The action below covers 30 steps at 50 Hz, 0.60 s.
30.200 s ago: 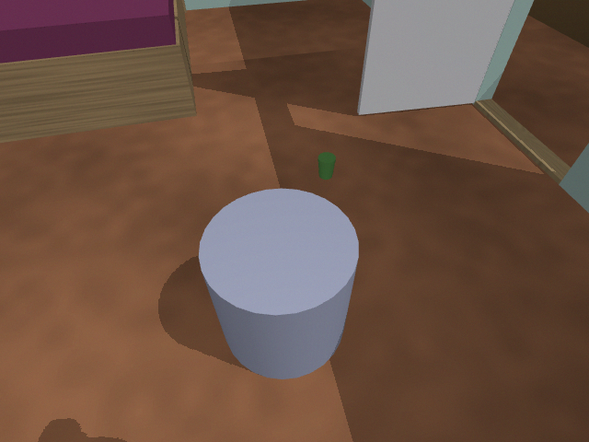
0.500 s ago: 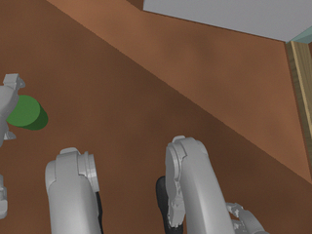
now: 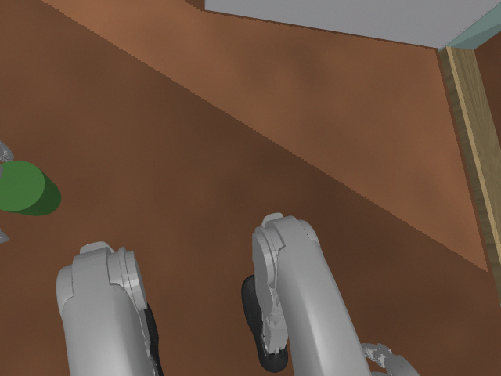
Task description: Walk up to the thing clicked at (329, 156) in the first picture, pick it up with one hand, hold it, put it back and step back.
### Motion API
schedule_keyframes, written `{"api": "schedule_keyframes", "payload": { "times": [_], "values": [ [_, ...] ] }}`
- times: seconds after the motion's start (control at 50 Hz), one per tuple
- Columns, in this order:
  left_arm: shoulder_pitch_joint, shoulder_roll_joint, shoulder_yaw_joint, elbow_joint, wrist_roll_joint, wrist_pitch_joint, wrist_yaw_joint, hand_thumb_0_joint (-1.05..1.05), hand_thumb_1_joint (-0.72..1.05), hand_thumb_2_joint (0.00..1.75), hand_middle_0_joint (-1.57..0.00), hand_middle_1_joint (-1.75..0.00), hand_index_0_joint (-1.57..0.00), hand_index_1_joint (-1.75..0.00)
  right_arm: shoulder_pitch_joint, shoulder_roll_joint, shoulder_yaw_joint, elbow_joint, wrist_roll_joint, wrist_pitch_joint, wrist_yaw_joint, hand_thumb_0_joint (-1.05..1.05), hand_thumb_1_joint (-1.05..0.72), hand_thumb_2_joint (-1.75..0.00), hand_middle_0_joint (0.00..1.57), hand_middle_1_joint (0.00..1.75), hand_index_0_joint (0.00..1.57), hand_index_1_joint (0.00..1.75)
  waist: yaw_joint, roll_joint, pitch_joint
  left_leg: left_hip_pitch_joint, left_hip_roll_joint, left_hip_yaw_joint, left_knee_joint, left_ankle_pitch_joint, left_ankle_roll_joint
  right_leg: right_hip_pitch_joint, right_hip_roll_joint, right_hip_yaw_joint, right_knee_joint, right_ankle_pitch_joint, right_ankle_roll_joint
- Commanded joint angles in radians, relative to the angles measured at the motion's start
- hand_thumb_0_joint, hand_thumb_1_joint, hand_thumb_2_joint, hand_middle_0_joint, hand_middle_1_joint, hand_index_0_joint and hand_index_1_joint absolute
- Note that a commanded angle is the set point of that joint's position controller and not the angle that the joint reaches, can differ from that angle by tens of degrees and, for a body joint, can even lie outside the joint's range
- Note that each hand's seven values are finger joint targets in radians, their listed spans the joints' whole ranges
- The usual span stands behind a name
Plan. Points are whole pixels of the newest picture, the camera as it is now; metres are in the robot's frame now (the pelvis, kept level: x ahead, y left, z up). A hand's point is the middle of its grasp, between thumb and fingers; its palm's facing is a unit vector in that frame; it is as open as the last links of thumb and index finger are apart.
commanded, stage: rest palm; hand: left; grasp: from above
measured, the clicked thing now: (30, 192) +0.45 +0.33 -0.28
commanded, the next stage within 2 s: none
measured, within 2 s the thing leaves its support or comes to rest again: neither
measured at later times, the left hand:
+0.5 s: hand (4, 181) +0.45 +0.34 -0.21, palm faces -0.40 -0.11 -0.91, open 14.4 cm
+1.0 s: hand (4, 184) +0.45 +0.35 -0.22, palm faces -0.38 -0.14 -0.91, open 14.7 cm
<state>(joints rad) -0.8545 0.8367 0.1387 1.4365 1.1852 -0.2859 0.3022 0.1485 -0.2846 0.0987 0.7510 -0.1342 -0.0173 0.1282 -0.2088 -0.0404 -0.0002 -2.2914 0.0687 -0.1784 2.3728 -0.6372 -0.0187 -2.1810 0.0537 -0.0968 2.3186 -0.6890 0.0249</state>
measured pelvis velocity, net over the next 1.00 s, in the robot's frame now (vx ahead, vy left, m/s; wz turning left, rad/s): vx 0.00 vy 0.01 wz -0.06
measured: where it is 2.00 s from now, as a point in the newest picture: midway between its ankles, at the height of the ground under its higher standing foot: (209, 352)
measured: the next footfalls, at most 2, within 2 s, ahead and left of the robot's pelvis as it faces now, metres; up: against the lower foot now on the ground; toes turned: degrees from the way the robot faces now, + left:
none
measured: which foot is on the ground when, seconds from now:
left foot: down 0.00-1.00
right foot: down 0.00-1.00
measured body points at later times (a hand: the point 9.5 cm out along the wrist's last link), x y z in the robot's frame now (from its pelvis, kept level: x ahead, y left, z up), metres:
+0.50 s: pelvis +0.01 +0.01 -0.03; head +0.25 +0.10 +0.34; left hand +0.47 +0.35 -0.16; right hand +0.09 -0.25 -0.13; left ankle +0.09 +0.14 -0.30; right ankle +0.10 -0.12 -0.30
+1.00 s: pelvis +0.00 +0.01 -0.03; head +0.25 +0.10 +0.33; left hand +0.46 +0.35 -0.17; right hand +0.08 -0.26 -0.12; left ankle +0.09 +0.14 -0.30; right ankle +0.10 -0.12 -0.30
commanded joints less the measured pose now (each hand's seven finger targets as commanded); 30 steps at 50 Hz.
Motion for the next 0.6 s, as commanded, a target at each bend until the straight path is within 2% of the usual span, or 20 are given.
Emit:
{"api": "schedule_keyframes", "payload": {
  "times": [0.0, 0.04, 0.06, 0.08, 0.12, 0.14, 0.2, 0.22, 0.24, 0.28, 0.32, 0.36, 0.4, 0.42, 0.44, 0.46, 0.48, 0.52, 0.56, 0.58],
  "values": [
    [-0.324, 0.31, 0.055, -0.159, 0.049, -0.105, 0.107, 0.0, -0.53, 0.95, -0.06, -1.08, -0.08, -1.06, 0.126, -0.233, -0.066, -0.008, -0.034, -0.014, -0.014, 0.0, -0.9, -0.9, 0.2, 0.3, 0.2, 0.3, 0.006, 0.296, -0.615, 0.463, -0.032, 0.104, -0.165, 0.059, 0.037, 0.248, 0.031, -0.067, -0.233, 0.124, -0.056],
    [-0.358, 0.284, 0.047, -0.18, 0.069, -0.126, 0.155, 0.0, -0.55, 0.97, -0.06, -1.05, -0.07, -1.04, 0.121, -0.247, -0.078, 0.008, -0.051, -0.02, -0.015, 0.0, -0.9, -0.9, 0.2, 0.3, 0.2, 0.3, -0.021, 0.348, -0.639, 0.524, -0.027, 0.09, -0.159, 0.063, 0.026, 0.199, 0.025, -0.089, -0.205, 0.123, -0.056],
    [-0.336, 0.27, 0.025, -0.131, 0.097, -0.116, 0.171, 0.0, -0.55, 0.98, -0.06, -1.05, -0.06, -1.04, 0.106, -0.246, -0.079, 0.015, -0.055, -0.023, -0.015, 0.0, -0.9, -0.9, 0.2, 0.3, 0.2, 0.3, -0.015, 0.367, -0.614, 0.53, -0.026, 0.091, -0.163, 0.048, 0.022, 0.16, 0.023, -0.091, -0.2, 0.105, -0.061],
    [-0.363, 0.261, 0.014, -0.118, 0.106, -0.107, 0.187, 0.0, -0.55, 0.99, -0.06, -1.05, -0.06, -1.04, 0.112, -0.25, -0.083, 0.018, -0.059, -0.028, -0.016, 0.0, -0.9, -0.9, 0.2, 0.3, 0.2, 0.3, -0.034, 0.368, -0.6, 0.533, -0.023, 0.086, -0.159, 0.037, 0.021, 0.141, 0.021, -0.1, -0.199, 0.095, -0.06],
    [-0.393, 0.254, 0.017, -0.108, 0.115, -0.079, 0.219, 0.0, -0.54, 0.99, -0.06, -1.0, -0.05, -1.0, 0.12, -0.258, -0.09, 0.032, -0.063, -0.037, -0.016, 0.0, -0.9, -0.9, 0.2, 0.3, 0.2, 0.3, -0.04, 0.388, -0.612, 0.567, -0.022, 0.075, -0.172, 0.038, 0.017, 0.099, 0.016, -0.116, -0.176, 0.095, -0.058],
    [-0.399, 0.246, 0.004, -0.088, 0.128, -0.065, 0.227, 0.0, -0.55, 1.0, -0.06, -0.99, -0.05, -1.0, 0.123, -0.26, -0.089, 0.037, -0.068, -0.038, -0.015, 0.0, -0.89, -0.9, 0.2, 0.3, 0.2, 0.3, -0.038, 0.412, -0.616, 0.565, -0.024, 0.077, -0.176, 0.034, 0.015, 0.091, 0.019, -0.118, -0.175, 0.098, -0.062],
    [-0.402, 0.217, -0.032, 0.014, 0.139, -0.014, 0.242, 0.0, -0.55, 1.01, -0.06, -1.0, -0.05, -1.01, 0.122, -0.258, -0.073, 0.04, -0.074, -0.054, -0.005, 0.0, -0.9, -0.9, 0.2, 0.3, 0.2, 0.3, -0.055, 0.401, -0.566, 0.54, -0.023, 0.071, -0.166, 0.043, 0.016, 0.064, 0.019, -0.126, -0.155, 0.122, -0.061],
    [-0.418, 0.234, -0.02, 0.032, 0.129, -0.001, 0.245, 0.0, -0.53, 0.99, -0.06, -1.0, -0.06, -1.01, 0.125, -0.262, -0.072, 0.041, -0.074, -0.058, -0.002, 0.0, -0.9, -0.9, 0.2, 0.3, 0.2, 0.3, -0.062, 0.373, -0.565, 0.52, -0.02, 0.063, -0.162, 0.043, 0.018, 0.067, 0.019, -0.13, -0.15, 0.129, -0.058],
    [-0.382, 0.239, -0.026, 0.057, 0.141, 0.015, 0.242, 0.0, -0.54, 1.0, -0.06, -1.0, -0.06, -1.01, 0.118, -0.262, -0.063, 0.038, -0.074, -0.06, -0.002, 0.0, -0.89, -0.9, 0.2, 0.3, 0.2, 0.3, -0.047, 0.376, -0.563, 0.515, -0.023, 0.071, -0.155, 0.059, 0.02, 0.079, 0.022, -0.125, -0.154, 0.141, -0.058],
    [-0.351, 0.259, -0.006, 0.08, 0.129, 0.041, 0.238, 0.0, -0.52, 0.98, -0.06, -1.01, -0.06, -1.01, 0.108, -0.258, -0.051, 0.027, -0.079, -0.067, 0.002, 0.0, -0.89, -0.9, 0.2, 0.3, 0.2, 0.3, -0.034, 0.377, -0.566, 0.494, -0.025, 0.084, -0.141, 0.081, 0.024, 0.114, 0.024, -0.12, -0.152, 0.164, -0.055],
    [-0.332, 0.265, -0.003, 0.084, 0.119, 0.059, 0.226, 0.0, -0.51, 0.98, -0.06, -1.02, -0.07, -1.01, 0.096, -0.253, -0.044, 0.019, -0.081, -0.07, 0.005, 0.0, -0.89, -0.9, 0.2, 0.3, 0.2, 0.3, -0.028, 0.362, -0.577, 0.476, -0.025, 0.087, -0.135, 0.091, 0.028, 0.137, 0.028, -0.119, -0.151, 0.179, -0.054],
    [-0.326, 0.276, 0.008, 0.074, 0.102, 0.068, 0.214, 0.0, -0.51, 0.96, -0.06, -1.03, -0.07, -1.01, 0.097, -0.254, -0.038, -0.001, -0.083, -0.073, 0.01, 0.0, -0.89, -0.9, 0.2, 0.3, 0.2, 0.3, -0.036, 0.351, -0.568, 0.448, -0.024, 0.087, -0.128, 0.101, 0.033, 0.163, 0.029, -0.119, -0.151, 0.195, -0.051],
    [-0.288, 0.303, 0.031, 0.071, 0.099, 0.076, 0.202, 0.0, -0.51, 0.96, -0.06, -1.02, -0.07, -1.01, 0.091, -0.259, -0.037, -0.012, -0.083, -0.072, 0.012, 0.0, -0.89, -0.9, 0.2, 0.3, 0.2, 0.3, -0.03, 0.341, -0.585, 0.46, -0.023, 0.086, -0.119, 0.133, 0.036, 0.179, 0.032, -0.12, -0.141, 0.224, -0.049],
    [-0.275, 0.306, 0.044, 0.065, 0.085, 0.073, 0.198, 0.0, -0.52, 0.96, -0.06, -1.02, -0.07, -1.01, 0.089, -0.26, -0.036, -0.017, -0.085, -0.07, 0.014, 0.0, -0.89, -0.9, 0.2, 0.3, 0.2, 0.3, -0.028, 0.34, -0.593, 0.455, -0.021, 0.085, -0.12, 0.137, 0.036, 0.2, 0.034, -0.12, -0.145, 0.229, -0.047],
    [-0.258, 0.294, 0.037, 0.064, 0.08, 0.072, 0.193, 0.0, -0.52, 0.96, -0.06, -1.02, -0.06, -1.01, 0.082, -0.254, -0.031, -0.026, -0.085, -0.07, 0.017, 0.0, -0.89, -0.9, 0.2, 0.3, 0.2, 0.3, -0.024, 0.35, -0.599, 0.453, -0.023, 0.087, -0.12, 0.143, 0.036, 0.214, 0.035, -0.117, -0.146, 0.235, -0.048],
    [-0.238, 0.334, 0.066, 0.074, 0.076, 0.074, 0.192, 0.0, -0.52, 0.96, -0.06, -1.01, -0.06, -1.01, 0.093, -0.261, -0.031, -0.02, -0.087, -0.068, 0.019, 0.0, -0.9, -0.9, 0.2, 0.3, 0.2, 0.3, -0.025, 0.325, -0.597, 0.439, -0.02, 0.084, -0.112, 0.145, 0.041, 0.225, 0.037, -0.119, -0.149, 0.24, -0.046],
    [-0.22, 0.339, 0.076, 0.078, 0.076, 0.075, 0.188, 0.0, -0.53, 0.97, -0.06, -1.01, -0.06, -1.0, 0.106, -0.263, -0.027, -0.021, -0.093, -0.064, 0.021, 0.0, -0.9, -0.9, 0.2, 0.3, 0.2, 0.3, -0.028, 0.309, -0.589, 0.419, -0.022, 0.087, -0.109, 0.148, 0.044, 0.248, 0.039, -0.115, -0.154, 0.245, -0.043],
    [-0.22, 0.324, 0.06, 0.069, 0.06, 0.064, 0.173, 0.0, -0.55, 0.99, -0.06, -0.99, -0.05, -1.0, 0.085, -0.257, -0.024, -0.039, -0.091, -0.061, 0.024, 0.0, -0.9, -0.9, 0.2, 0.3, 0.2, 0.3, -0.027, 0.293, -0.577, 0.384, -0.021, 0.087, -0.105, 0.111, 0.049, 0.242, 0.04, -0.109, -0.163, 0.213, -0.044],
    [-0.223, 0.299, 0.029, 0.046, 0.05, 0.054, 0.161, 0.0, -0.56, 0.99, -0.06, -0.98, -0.05, -0.99, 0.078, -0.258, -0.013, -0.048, -0.094, -0.062, 0.026, 0.0, -0.89, -0.9, 0.2, 0.3, 0.2, 0.3, -0.032, 0.307, -0.582, 0.402, -0.022, 0.085, -0.105, 0.12, 0.047, 0.255, 0.042, -0.11, -0.168, 0.221, -0.042],
    [-0.198, 0.319, 0.044, 0.063, 0.046, 0.052, 0.159, 0.0, -0.56, 0.99, -0.06, -0.98, -0.05, -0.99, 0.08, -0.262, -0.016, -0.043, -0.09, -0.063, 0.026, 0.0, -0.9, -0.9, 0.2, 0.3, 0.2, 0.3, -0.025, 0.29, -0.581, 0.389, -0.021, 0.083, -0.102, 0.11, 0.048, 0.254, 0.045, -0.11, -0.168, 0.21, -0.042]
  ]
}}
